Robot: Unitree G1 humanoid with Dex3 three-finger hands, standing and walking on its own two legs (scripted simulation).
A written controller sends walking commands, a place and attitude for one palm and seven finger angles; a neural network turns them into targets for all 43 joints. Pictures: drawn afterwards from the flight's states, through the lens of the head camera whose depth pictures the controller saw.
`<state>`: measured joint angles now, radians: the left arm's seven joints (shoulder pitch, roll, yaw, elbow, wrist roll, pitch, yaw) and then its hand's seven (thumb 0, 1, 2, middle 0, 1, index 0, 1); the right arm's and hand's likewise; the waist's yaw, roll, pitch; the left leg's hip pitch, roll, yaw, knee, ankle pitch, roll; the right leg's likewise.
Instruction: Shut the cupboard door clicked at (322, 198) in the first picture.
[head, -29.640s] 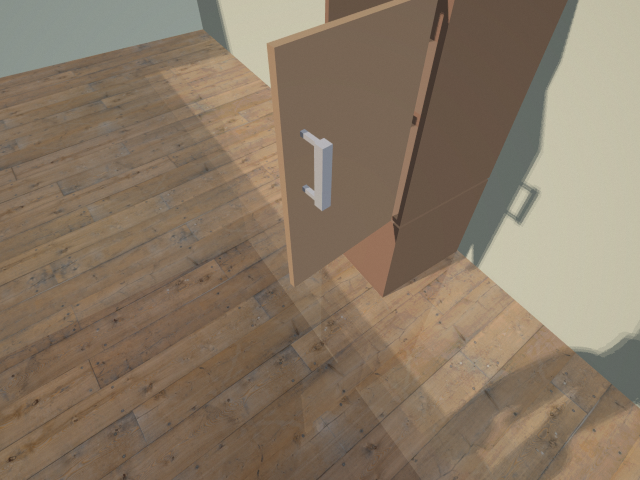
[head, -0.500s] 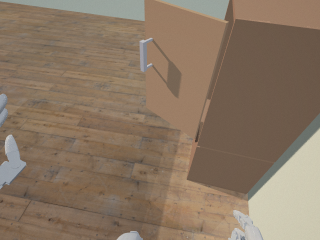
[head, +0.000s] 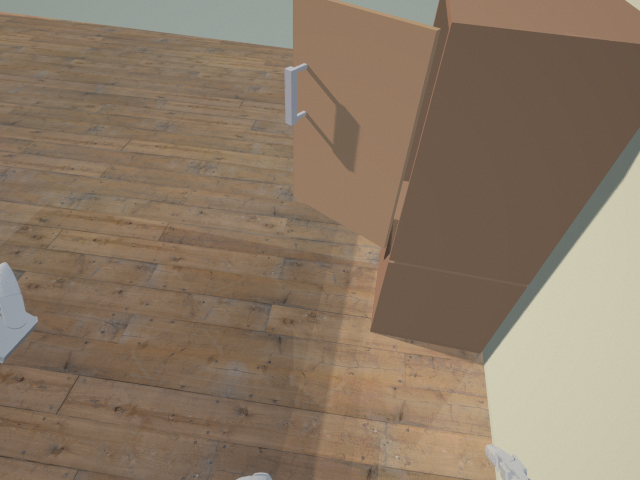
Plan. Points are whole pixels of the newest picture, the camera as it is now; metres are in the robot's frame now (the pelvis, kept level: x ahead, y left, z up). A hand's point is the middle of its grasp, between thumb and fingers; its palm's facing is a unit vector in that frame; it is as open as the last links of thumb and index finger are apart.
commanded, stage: stop stepping back and stand still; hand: left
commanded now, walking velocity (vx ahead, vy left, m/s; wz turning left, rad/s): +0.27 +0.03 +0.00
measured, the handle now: (296, 94) +0.98 +0.11 +0.03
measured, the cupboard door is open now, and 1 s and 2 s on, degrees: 62 62 62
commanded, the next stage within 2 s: let the arm hang, fingers relaxed in 1.12 s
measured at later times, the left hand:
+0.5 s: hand (24, 319) +0.21 +0.28 +0.18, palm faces +0.42 -0.74 -0.53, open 7.4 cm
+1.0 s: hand (63, 260) +0.29 +0.29 +0.16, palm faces +0.37 -0.78 -0.50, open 7.4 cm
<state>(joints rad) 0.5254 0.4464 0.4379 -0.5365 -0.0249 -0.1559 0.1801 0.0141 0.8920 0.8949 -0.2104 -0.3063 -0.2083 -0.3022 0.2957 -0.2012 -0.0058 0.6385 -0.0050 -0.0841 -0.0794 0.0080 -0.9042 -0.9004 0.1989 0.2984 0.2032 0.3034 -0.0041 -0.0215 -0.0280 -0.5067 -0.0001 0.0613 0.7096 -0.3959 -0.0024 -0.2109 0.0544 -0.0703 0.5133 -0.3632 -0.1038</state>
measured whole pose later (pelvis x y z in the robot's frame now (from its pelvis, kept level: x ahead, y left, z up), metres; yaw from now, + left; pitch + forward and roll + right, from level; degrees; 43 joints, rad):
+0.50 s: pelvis +0.00 +0.02 -0.01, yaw -3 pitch -1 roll +0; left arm 0.55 0.47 0.46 -0.50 -0.02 -0.20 0.18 0.01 0.89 0.90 -0.21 -0.31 -0.21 -0.30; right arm 0.26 -0.16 0.02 0.64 0.00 -0.10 -0.05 0.01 -0.90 -0.90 0.20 0.30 0.21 0.30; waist 0.00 0.00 0.01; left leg -0.28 0.11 0.07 0.68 -0.41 -0.02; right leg -0.33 0.02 -0.11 0.61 -0.26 -0.05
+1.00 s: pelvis +0.06 +0.04 +0.00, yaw -4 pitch +2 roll -1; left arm 0.55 0.43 0.43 -0.48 -0.04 -0.18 0.18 0.01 0.89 0.90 -0.21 -0.31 -0.21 -0.30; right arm 0.17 -0.18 0.02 0.59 0.02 -0.07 -0.06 0.01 -0.91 -0.90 0.20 0.30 0.20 0.30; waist -0.01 0.00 0.01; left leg -0.27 0.04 0.09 0.53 -0.29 0.02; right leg -0.22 0.02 -0.08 0.47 -0.28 -0.03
